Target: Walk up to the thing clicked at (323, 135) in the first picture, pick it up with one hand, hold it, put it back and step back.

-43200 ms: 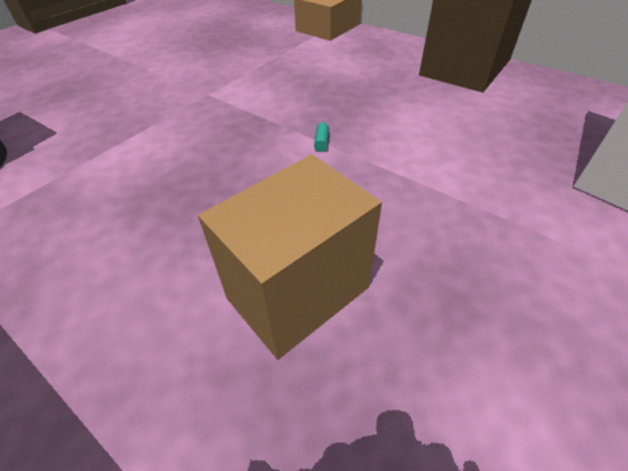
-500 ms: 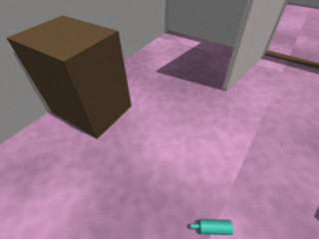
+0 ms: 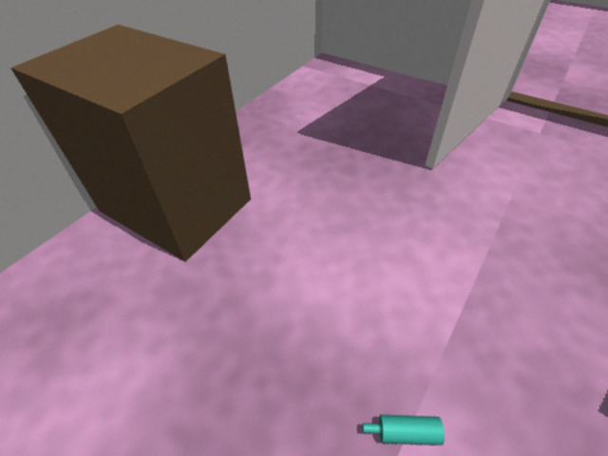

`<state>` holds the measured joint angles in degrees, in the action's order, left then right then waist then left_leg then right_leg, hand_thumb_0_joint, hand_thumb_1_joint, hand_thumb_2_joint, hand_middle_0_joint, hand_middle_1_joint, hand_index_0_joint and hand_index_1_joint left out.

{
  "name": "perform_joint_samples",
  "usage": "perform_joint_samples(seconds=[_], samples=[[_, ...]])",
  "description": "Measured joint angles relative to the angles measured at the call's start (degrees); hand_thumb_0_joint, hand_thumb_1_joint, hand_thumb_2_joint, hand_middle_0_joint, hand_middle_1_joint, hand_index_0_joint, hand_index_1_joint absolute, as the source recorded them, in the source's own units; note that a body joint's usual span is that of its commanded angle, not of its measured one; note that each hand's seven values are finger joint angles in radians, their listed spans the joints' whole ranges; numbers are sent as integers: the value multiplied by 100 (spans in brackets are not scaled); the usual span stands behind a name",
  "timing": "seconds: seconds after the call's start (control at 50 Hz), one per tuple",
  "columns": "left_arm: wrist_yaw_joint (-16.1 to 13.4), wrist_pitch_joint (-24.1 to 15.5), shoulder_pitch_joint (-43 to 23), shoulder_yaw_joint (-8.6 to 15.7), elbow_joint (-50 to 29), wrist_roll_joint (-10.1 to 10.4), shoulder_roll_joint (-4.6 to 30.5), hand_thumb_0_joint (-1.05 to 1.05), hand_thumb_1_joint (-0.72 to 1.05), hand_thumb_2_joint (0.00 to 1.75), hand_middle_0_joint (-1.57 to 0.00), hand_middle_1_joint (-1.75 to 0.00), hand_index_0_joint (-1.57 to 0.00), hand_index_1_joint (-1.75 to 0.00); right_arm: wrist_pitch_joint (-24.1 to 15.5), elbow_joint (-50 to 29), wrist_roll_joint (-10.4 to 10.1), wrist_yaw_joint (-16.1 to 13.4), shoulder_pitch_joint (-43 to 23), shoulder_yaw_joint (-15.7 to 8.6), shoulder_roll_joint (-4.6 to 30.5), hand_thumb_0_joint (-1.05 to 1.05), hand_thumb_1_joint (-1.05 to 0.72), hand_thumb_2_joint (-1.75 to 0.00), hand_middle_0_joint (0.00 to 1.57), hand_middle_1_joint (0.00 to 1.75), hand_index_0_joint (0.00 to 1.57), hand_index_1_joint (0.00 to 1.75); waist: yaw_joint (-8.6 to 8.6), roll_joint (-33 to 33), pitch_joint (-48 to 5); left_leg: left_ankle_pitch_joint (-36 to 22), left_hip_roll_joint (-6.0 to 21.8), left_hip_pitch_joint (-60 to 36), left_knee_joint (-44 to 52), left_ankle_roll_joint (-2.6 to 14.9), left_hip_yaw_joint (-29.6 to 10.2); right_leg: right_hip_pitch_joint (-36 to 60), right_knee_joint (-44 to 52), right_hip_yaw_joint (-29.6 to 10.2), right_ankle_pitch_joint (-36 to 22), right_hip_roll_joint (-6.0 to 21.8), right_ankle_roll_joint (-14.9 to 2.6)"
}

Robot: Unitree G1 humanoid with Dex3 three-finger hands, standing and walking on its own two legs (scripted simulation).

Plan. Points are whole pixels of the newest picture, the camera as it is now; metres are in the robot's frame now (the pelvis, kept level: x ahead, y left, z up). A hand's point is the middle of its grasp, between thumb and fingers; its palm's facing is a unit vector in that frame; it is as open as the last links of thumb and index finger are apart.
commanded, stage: rise first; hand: right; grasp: from above
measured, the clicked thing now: (401, 429) +0.35 -0.25 -0.75
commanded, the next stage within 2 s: none
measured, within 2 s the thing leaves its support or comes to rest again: neither
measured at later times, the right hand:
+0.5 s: hand out of the picture +0.12 -0.27 -0.22, palm faces -0.13 +0.90 -0.42, open 13.1 cm
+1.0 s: hand out of the picture +0.14 -0.30 -0.37, palm faces -0.41 +0.65 -0.64, open 14.2 cm
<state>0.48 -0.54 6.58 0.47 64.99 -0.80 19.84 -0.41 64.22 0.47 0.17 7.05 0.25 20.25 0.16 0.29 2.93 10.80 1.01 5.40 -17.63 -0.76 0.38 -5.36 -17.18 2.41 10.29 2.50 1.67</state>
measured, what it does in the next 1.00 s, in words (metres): lowers itself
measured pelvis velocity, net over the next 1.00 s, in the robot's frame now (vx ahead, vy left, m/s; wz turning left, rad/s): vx -0.05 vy -0.01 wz -0.02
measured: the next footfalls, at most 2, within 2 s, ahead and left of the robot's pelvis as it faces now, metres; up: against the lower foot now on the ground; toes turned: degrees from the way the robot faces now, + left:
none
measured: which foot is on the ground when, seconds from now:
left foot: down 0.00-1.00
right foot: down 0.00-1.00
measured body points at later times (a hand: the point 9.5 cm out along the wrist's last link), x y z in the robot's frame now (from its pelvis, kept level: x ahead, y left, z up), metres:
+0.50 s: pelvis -0.02 -0.01 -0.07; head +0.07 -0.02 +0.38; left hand +0.11 +0.25 -0.17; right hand +0.13 -0.31 -0.19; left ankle -0.01 +0.13 -0.75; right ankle -0.01 -0.14 -0.75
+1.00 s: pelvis -0.05 -0.01 -0.21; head +0.11 -0.04 +0.21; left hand +0.17 +0.24 -0.30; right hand +0.16 -0.33 -0.33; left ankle -0.01 +0.13 -0.75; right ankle -0.01 -0.14 -0.75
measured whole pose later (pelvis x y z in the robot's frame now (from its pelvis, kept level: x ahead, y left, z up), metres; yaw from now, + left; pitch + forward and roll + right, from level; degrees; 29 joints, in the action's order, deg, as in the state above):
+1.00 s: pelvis -0.05 -0.01 -0.21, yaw -1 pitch +30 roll +2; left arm 1.4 -10.8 4.3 3.2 33.0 -0.5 15.6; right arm -3.0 37.0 33.0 -3.5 1.3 -6.9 24.0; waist 1.3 0.7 -11.3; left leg 38.4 2.3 83.6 -91.9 -1.6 1.5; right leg -86.0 -93.5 -2.4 37.7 2.1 0.8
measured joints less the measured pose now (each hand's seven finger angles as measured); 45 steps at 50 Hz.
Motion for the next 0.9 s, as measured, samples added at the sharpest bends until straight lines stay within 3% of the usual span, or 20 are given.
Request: perform_joint_samples(seconds=[0.02, 0.08, 0.12, 0.2, 0.26, 0.4, 0.52, 0.64, 0.78, 0.9], samples=[[-1, -1, 2, 1, 3, -1, 1, 1, 90, 90, -20, -30, -20, -30, -1, -2, 1, 0, 0, 1, -2, 1, -91, -90, 20, 30, 21, 30, -1, -1, 1, 3, 1, -1, -2, 0, 0, 1, -1, 0, 3, -1, 0], [-158, -109, 299, -28, -715, 247, -37, 1, 91, 90, -20, -30, -20, -30, -71, -309, -111, -81, -165, -177, -119, 1, -87, -91, 19, 34, 20, 34, 38, -29, -19, 142, 33, 410, -357, -4, 97, -483, -413, -110, 133, -24, -31], [-204, -161, 371, -17, -1076, 303, -125, 1, 91, 90, -20, -30, -20, -30, -96, -245, -42, -63, -530, -359, -176, 1, -80, -91, 19, 41, 18, 40, 38, -28, 24, 234, 38, 741, -641, 4, 126, -836, -715, -151, 220, -24, -29], [-206, -223, 424, 75, -1566, 231, -392, 1, 91, 90, -20, -30, -20, -30, -101, -145, 405, 148, -1099, -684, -87, 1, -61, -93, 15, 60, 15, 59, 108, 37, -102, 460, 34, 1551, -1310, 16, 124, -1647, -1382, -176, 443, -6, -23], [-163, -219, 553, 157, -1875, 189, -551, 1, 90, 90, -20, -30, -20, -30, -22, -387, 749, 240, -1124, -867, -34, 1, -43, -95, 11, 76, 12, 74, 142, 75, -262, 665, 30, 2023, -1788, 14, 85, -2106, -1863, -155, 662, 9, -23], [-72, -195, 765, 214, -2435, 200, -606, 1, 89, 90, -20, -30, -20, -30, 423, -1096, 1139, 61, -682, -810, -142, 0, 6, -96, 6, 100, 9, 98, 156, -20, -572, 1069, 57, 2796, -2641, -37, 59, -2918, -2797, -165, 1112, 0, -72], [-50, -412, 660, 275, -2809, 127, -589, 1, 87, 89, -21, -30, -20, -30, 449, -1792, 1441, -30, -257, -895, -218, 0, 35, -97, 6, 107, 8, 105, 100, 10, -756, 1547, 75, 3844, -3770, -73, 52, -3989, -3953, -209, 1599, 3, -99], [-95, -554, 407, 279, -3020, 85, -617, 1, 87, 89, -20, -30, -20, -30, 483, -2795, 1784, -103, 247, -873, -242, 0, 47, -98, 6, 109, 8, 108, 61, 29, -876, 1911, 78, 4673, -4656, -81, 67, -4848, -4867, -269, 1966, 10, -104], [-97, -694, 196, 211, -3215, 89, -667, 1, 88, 89, -20, -30, -20, -30, 728, -3539, 1966, -139, 536, -752, -188, 0, 53, -100, 7, 108, 7, 108, 58, -28, -1060, 2173, 90, 5416, -5351, -80, 138, -5652, -5605, -380, 2216, 0, -107], [-34, -925, -12, 175, -3291, 57, -583, 1, 89, 90, -21, -30, -20, -30, 386, -2988, 2588, -181, -32, -735, 100, 0, 55, -100, 8, 107, 8, 107, 93, 2, -1278, 2456, 114, 6545, -6305, -74, 146, -6795, -6537, -442, 2464, -24, -104]])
